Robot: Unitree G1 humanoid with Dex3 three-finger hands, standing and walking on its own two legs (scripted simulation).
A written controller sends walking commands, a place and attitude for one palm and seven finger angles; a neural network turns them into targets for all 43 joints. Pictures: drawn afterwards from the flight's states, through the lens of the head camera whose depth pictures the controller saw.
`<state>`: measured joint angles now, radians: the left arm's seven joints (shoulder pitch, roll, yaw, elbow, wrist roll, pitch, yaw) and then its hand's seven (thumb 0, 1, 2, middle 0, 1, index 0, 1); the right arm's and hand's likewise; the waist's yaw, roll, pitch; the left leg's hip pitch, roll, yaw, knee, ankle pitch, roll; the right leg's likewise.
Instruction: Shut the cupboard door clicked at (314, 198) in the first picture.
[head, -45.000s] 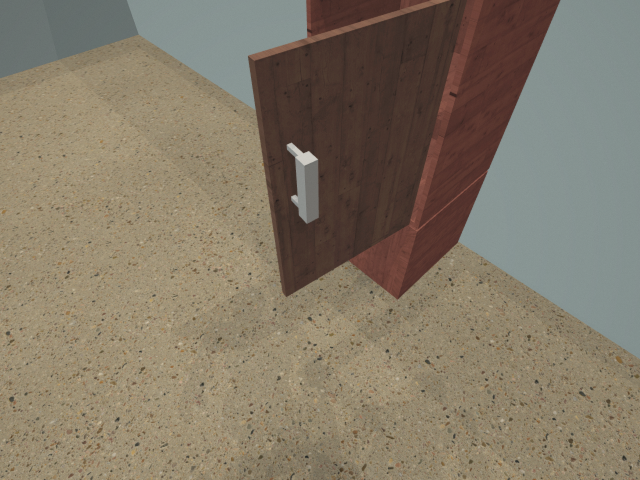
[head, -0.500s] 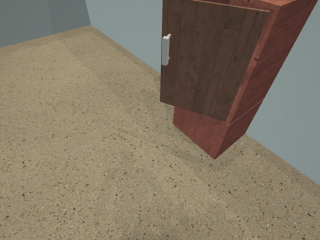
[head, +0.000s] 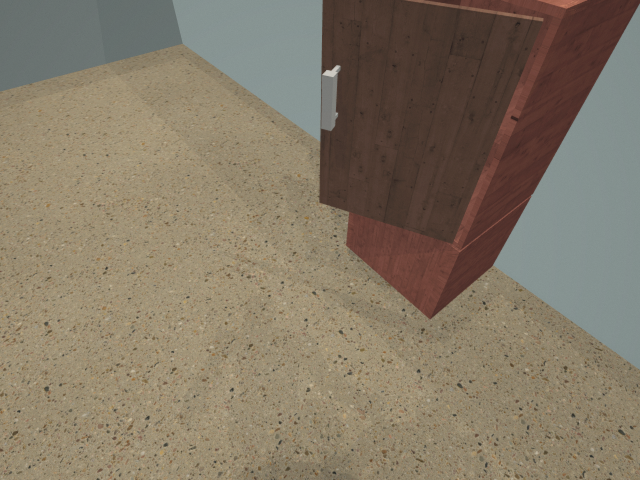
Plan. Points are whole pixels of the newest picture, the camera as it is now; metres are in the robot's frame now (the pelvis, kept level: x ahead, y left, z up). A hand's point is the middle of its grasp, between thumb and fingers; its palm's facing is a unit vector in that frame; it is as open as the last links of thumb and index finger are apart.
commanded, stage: look to check the result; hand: left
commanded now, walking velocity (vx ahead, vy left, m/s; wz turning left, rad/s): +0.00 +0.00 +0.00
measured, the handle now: (332, 97) +0.92 +0.02 +0.02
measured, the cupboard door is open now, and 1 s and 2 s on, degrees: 27 27 27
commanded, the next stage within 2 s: walk to a spot facing it in 0.02 s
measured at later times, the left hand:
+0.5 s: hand out of the picture +0.04 +0.22 -0.19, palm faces +0.17 -0.95 -0.25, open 7.4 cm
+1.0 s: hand out of the picture +0.00 +0.20 -0.16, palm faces +0.50 -0.82 -0.28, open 7.4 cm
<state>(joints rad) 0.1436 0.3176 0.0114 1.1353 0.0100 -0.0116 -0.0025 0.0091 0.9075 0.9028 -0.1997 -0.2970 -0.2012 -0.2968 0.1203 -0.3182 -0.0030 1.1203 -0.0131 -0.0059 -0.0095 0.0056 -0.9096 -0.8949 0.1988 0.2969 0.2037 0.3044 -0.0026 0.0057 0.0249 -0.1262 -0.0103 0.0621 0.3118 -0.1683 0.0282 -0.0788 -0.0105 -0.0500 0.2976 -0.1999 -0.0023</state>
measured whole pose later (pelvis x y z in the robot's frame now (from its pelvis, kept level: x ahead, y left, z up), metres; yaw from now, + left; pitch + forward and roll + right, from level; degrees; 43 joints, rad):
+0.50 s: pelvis +0.00 +0.01 -0.02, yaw +11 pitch -2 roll -1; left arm 0.18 0.23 0.04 1.00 0.03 0.02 0.02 0.01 0.91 0.90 -0.20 -0.30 -0.20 -0.30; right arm 0.21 -0.21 -0.03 1.01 -0.02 0.06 0.01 0.01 -0.91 -0.90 0.20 0.30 0.20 0.30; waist -0.03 -0.02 0.10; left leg -0.35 0.02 0.07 0.76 -0.41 -0.02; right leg -0.15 -0.09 -0.21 0.58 -0.39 0.01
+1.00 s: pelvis +0.05 -0.01 -0.01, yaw +30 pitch +1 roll +2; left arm 0.27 0.20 0.06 0.92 0.02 -0.02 0.01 0.01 0.91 0.90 -0.20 -0.30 -0.20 -0.30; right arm 0.29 -0.25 -0.09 0.98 -0.04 0.06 0.01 0.01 -0.91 -0.90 0.20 0.30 0.20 0.30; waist -0.03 0.02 0.01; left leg -0.55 -0.05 -0.03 1.08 -0.37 -0.02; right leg -0.18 -0.05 -0.10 0.47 -0.30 -0.02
